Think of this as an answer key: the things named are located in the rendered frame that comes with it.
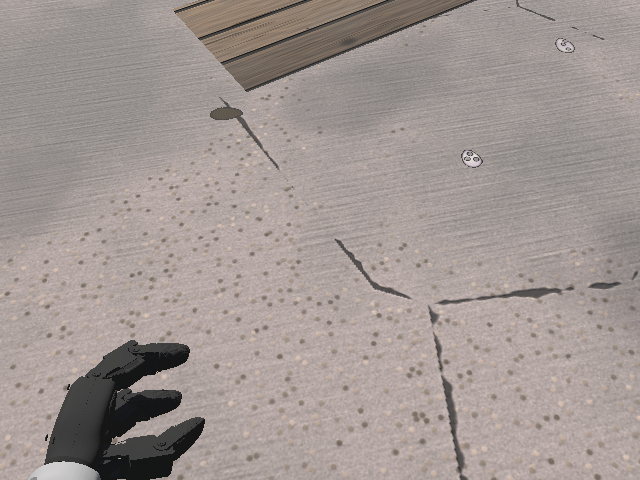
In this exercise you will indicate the robot left hand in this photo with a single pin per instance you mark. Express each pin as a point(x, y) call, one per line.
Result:
point(93, 413)

